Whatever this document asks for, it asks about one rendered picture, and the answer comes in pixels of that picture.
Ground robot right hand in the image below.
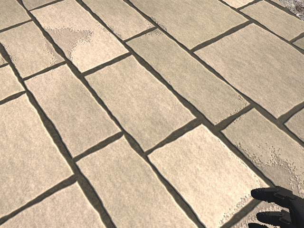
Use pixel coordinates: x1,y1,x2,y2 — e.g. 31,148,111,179
248,185,304,228

